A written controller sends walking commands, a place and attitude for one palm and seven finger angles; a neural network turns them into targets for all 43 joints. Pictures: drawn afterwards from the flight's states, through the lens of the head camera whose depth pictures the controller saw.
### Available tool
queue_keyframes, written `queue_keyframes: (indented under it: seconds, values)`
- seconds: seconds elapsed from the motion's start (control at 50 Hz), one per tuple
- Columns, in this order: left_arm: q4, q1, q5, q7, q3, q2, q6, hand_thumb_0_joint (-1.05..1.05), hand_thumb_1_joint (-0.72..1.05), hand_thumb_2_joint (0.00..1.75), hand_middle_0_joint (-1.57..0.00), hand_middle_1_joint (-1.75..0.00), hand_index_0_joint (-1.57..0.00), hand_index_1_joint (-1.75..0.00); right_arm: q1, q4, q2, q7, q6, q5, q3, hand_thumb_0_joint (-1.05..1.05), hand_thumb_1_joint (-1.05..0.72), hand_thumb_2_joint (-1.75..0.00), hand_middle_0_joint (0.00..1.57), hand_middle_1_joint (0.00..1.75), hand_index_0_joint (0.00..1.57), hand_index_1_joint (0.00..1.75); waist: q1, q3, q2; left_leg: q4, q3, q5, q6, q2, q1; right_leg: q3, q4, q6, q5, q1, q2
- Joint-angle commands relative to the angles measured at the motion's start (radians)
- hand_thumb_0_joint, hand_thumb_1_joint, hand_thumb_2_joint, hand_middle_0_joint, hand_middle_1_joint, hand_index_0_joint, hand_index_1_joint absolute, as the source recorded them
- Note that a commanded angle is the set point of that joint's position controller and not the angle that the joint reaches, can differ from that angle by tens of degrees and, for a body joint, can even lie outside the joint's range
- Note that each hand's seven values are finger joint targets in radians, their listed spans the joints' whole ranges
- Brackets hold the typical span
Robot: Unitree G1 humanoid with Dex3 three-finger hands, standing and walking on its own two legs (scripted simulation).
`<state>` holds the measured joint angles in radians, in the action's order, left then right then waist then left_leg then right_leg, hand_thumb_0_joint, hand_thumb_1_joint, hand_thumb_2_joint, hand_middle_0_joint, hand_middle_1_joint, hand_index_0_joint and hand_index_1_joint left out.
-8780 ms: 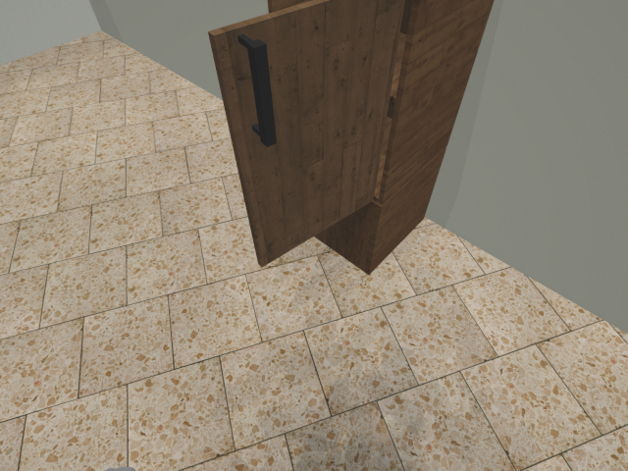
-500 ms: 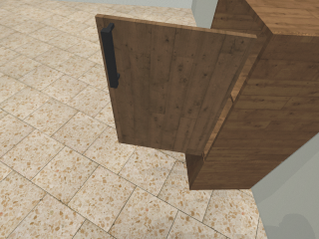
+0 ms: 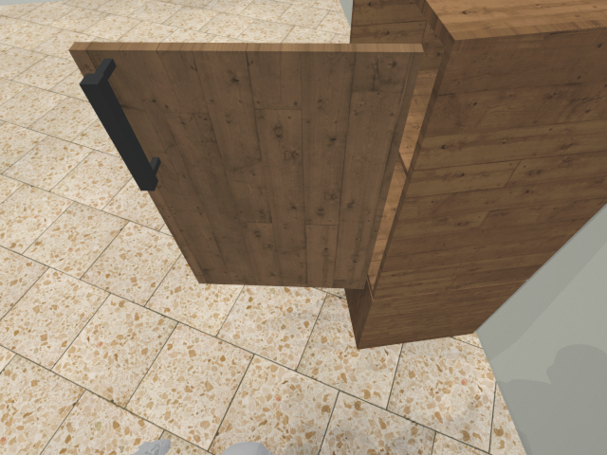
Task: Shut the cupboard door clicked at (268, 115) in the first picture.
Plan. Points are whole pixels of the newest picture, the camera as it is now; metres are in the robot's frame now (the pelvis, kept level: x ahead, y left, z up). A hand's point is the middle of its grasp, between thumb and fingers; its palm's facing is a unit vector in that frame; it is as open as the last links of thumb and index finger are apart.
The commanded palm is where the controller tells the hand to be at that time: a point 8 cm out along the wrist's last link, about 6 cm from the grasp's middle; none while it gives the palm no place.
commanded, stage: come to a stop and stand still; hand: left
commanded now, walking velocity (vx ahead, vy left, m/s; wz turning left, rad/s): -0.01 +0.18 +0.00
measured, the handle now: (129, 130) +0.48 +0.24 +0.15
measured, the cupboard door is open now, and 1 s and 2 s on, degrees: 80 80 80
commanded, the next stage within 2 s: look again from close up in 1.52 s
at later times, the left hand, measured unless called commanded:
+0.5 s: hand out of the picture -0.01 +0.25 -0.17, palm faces +0.02 -0.96 -0.28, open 7.4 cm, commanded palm none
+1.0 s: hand out of the picture -0.01 +0.19 -0.17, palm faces -0.02 -0.98 -0.20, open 7.3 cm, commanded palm none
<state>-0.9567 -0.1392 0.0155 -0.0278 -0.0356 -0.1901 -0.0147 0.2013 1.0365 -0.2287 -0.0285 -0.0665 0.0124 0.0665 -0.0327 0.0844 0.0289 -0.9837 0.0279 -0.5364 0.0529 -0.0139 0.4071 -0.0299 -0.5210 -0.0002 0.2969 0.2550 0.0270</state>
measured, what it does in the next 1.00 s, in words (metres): steps on the spot: left foot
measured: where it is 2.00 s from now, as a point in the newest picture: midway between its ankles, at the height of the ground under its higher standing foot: outside the picture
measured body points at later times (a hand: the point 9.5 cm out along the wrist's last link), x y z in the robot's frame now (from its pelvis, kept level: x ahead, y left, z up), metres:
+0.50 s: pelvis -0.03 +0.05 -0.01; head -0.03 +0.04 +0.44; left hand -0.01 +0.30 -0.15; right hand +0.07 -0.17 -0.15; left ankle -0.02 +0.12 -0.74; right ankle -0.02 -0.12 -0.74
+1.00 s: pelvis -0.03 +0.02 +0.01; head -0.02 +0.02 +0.45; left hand -0.01 +0.25 -0.15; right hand -0.03 -0.22 -0.15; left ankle -0.02 +0.12 -0.74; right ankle -0.02 -0.12 -0.74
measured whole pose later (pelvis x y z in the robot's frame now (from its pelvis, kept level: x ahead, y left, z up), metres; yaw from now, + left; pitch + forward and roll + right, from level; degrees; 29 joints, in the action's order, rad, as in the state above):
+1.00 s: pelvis -0.03 +0.02 +0.01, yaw +0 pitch -1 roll +1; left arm -1.07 -0.27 0.01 -0.03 0.03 -0.18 0.01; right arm 0.29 1.08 -0.19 -0.01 0.01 0.01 -0.01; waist -0.01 0.03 -0.01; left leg -0.43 0.08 -0.22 -0.03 0.02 0.20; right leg 0.00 -0.45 0.03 0.22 0.22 0.05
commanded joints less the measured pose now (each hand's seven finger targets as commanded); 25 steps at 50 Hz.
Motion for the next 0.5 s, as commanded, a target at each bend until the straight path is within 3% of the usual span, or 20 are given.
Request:
queue_keyframes:
  seconds: [0.0,0.04,0.08,0.12,0.14,0.16,0.18,0.2,0.22,0.24,0.26,0.28,0.32,0.34,0.38,0.42,0.48]
  values:
    - [0.021,-0.096,0.003,-0.019,-0.052,-0.187,0.017,0.00,0.90,0.90,-0.20,-0.30,-0.20,-0.30,0.001,-0.070,-0.037,0.010,0.029,-0.007,0.000,0.00,-0.90,-0.90,0.20,0.30,0.20,0.30,0.068,-0.179,-0.218,0.105,-0.007,0.023,0.020,0.003,0.054,0.168,0.083,-0.183,-0.918,-0.287,0.276]
    - [0.014,-0.110,0.004,-0.017,-0.056,-0.208,0.018,0.00,0.90,0.90,-0.20,-0.30,-0.20,-0.30,-0.014,-0.075,-0.031,0.014,0.031,-0.006,-0.004,0.00,-0.90,-0.90,0.20,0.30,0.20,0.30,0.074,-0.162,-0.192,0.214,0.011,0.048,0.023,0.014,0.017,0.183,0.081,-0.183,-0.889,-0.276,0.286]
    - [0.005,-0.095,0.005,-0.015,-0.056,-0.215,0.018,0.00,0.90,0.90,-0.20,-0.30,-0.20,-0.30,0.022,-0.068,-0.029,0.014,0.035,-0.006,-0.007,0.00,-0.90,-0.90,0.20,0.30,0.20,0.30,0.055,-0.165,-0.189,0.373,0.024,0.126,0.020,0.022,-0.065,0.189,0.059,-0.163,-0.818,-0.241,0.277]
    - [0.005,-0.065,-0.003,-0.009,-0.050,-0.199,0.014,0.00,0.90,0.90,-0.20,-0.30,-0.20,-0.30,0.082,-0.046,-0.030,0.014,0.043,-0.004,-0.009,0.00,-0.90,-0.90,0.20,0.30,0.20,0.30,0.020,-0.148,-0.170,0.571,0.030,0.338,0.004,0.019,-0.243,0.150,0.030,-0.095,-0.595,-0.103,0.226]
    - [0.012,-0.063,-0.008,-0.004,-0.042,-0.167,0.010,0.00,0.90,0.90,-0.20,-0.30,-0.20,-0.30,0.094,-0.047,-0.068,0.013,0.052,0.001,-0.004,0.00,-0.90,-0.90,0.20,0.30,0.20,0.30,0.019,-0.163,-0.088,0.606,-0.024,0.479,-0.025,-0.057,-0.336,0.110,-0.016,-0.048,-0.418,-0.023,0.169]
    - [0.018,-0.085,-0.012,-0.001,-0.031,-0.116,0.003,0.00,0.90,0.90,-0.20,-0.30,-0.20,-0.30,0.078,-0.063,-0.124,0.009,0.060,0.008,0.005,0.00,-0.90,-0.90,0.20,0.30,0.20,0.30,0.033,-0.177,0.106,0.620,-0.198,0.643,-0.098,-0.209,-0.335,0.041,-0.069,0.007,-0.125,0.045,0.079]
    - [-0.012,-0.156,-0.012,-0.046,-0.009,-0.116,0.021,0.00,0.90,0.90,-0.20,-0.30,-0.20,-0.30,-0.012,-0.148,-0.144,0.016,0.066,-0.012,0.017,0.00,-0.90,-0.90,0.20,0.30,0.20,0.30,0.042,-0.217,0.198,0.408,-0.056,0.795,-0.091,-0.185,-0.263,0.044,-0.041,-0.029,-0.083,-0.040,0.085]
    - [0.004,-0.153,0.002,-0.046,-0.010,-0.118,0.032,0.00,0.90,0.90,-0.20,-0.30,-0.20,-0.30,-0.018,-0.169,-0.124,0.017,0.070,0.000,-0.008,0.00,-0.90,-0.90,0.20,0.30,0.20,0.30,0.049,-0.176,0.157,0.412,-0.039,0.791,-0.075,-0.130,-0.206,0.034,-0.001,-0.039,-0.223,-0.051,0.093]
    - [0.016,-0.136,0.006,-0.036,-0.008,-0.144,0.026,0.00,0.90,0.90,-0.20,-0.30,-0.20,-0.30,0.025,-0.161,-0.064,0.008,0.082,0.007,-0.009,0.00,-0.90,-0.90,0.20,0.30,0.20,0.30,0.032,-0.216,0.204,0.431,-0.054,0.839,-0.064,-0.103,-0.244,0.070,-0.085,-0.053,-0.335,-0.055,0.113]
    - [0.018,-0.117,0.005,-0.035,-0.005,-0.137,0.020,0.00,0.90,0.90,-0.20,-0.30,-0.20,-0.30,0.054,-0.162,-0.081,0.002,0.078,0.007,-0.011,0.00,-0.90,-0.90,0.20,0.30,0.20,0.30,0.021,-0.212,0.201,0.457,-0.092,0.924,-0.079,-0.129,-0.260,0.022,-0.112,-0.046,-0.225,-0.036,0.075]
    - [0.022,-0.111,0.005,-0.034,0.002,-0.117,0.010,0.00,0.90,0.90,-0.20,-0.30,-0.20,-0.30,0.062,-0.168,-0.100,0.000,0.077,0.004,-0.011,0.00,-0.90,-0.90,0.20,0.30,0.20,0.30,0.020,-0.168,0.189,0.507,-0.127,0.978,-0.096,-0.161,-0.256,-0.013,-0.120,-0.027,-0.019,-0.004,0.025]
    - [0.019,-0.120,0.005,-0.030,0.009,-0.103,0.001,0.00,0.90,0.90,-0.20,-0.30,-0.20,-0.30,0.044,-0.173,-0.106,-0.001,0.075,0.002,-0.012,0.00,-0.90,-0.90,0.20,0.30,0.20,0.30,0.032,-0.117,0.189,0.549,-0.133,0.923,-0.115,-0.178,-0.229,-0.015,-0.131,-0.017,0.093,0.022,0.009]
    - [0.011,-0.138,0.006,-0.022,0.014,-0.095,-0.001,0.00,0.90,0.90,-0.20,-0.30,-0.20,-0.30,0.024,-0.189,-0.100,-0.002,0.075,0.005,-0.019,0.00,-0.90,-0.90,0.20,0.30,0.20,0.30,0.046,-0.068,0.083,0.564,-0.134,0.755,-0.139,-0.166,-0.165,-0.006,-0.096,-0.018,0.074,0.005,0.016]
    - [0.002,-0.157,0.006,-0.019,0.018,-0.093,0.000,0.00,0.90,0.90,-0.20,-0.30,-0.20,-0.30,-0.003,-0.195,-0.098,0.001,0.073,0.003,-0.023,0.00,-0.90,-0.90,0.20,0.30,0.20,0.30,0.060,-0.041,0.032,0.575,-0.129,0.570,-0.132,-0.141,-0.119,0.019,-0.039,-0.021,0.012,-0.011,0.028]
    - [0.003,-0.152,0.009,-0.012,0.024,-0.107,0.006,0.00,0.90,0.90,-0.20,-0.30,-0.20,-0.30,-0.002,-0.199,-0.086,0.011,0.068,0.001,-0.023,0.00,-0.90,-0.90,0.20,0.30,0.20,0.30,0.041,0.013,-0.075,0.615,-0.126,0.216,-0.107,-0.086,-0.087,0.091,0.043,-0.036,0.022,0.034,0.051]
    - [0.015,-0.139,0.011,-0.008,0.022,-0.119,0.007,0.00,0.90,0.90,-0.20,-0.30,-0.20,-0.30,0.018,-0.191,-0.099,0.017,0.066,0.006,-0.020,0.00,-0.90,-0.90,0.20,0.30,0.20,0.30,0.026,0.042,-0.081,0.662,-0.140,0.089,-0.103,-0.078,-0.076,0.097,0.047,-0.037,0.067,0.076,0.045]
    - [0.014,-0.177,0.013,-0.008,0.022,-0.111,0.009,0.00,0.90,0.90,-0.20,-0.30,-0.20,-0.30,0.021,-0.180,-0.109,0.021,0.075,0.007,-0.016,0.00,-0.90,-0.90,0.20,0.30,0.20,0.30,0.037,-0.005,-0.028,0.717,-0.161,0.055,-0.108,-0.101,-0.076,0.065,0.019,-0.023,0.007,0.032,0.032]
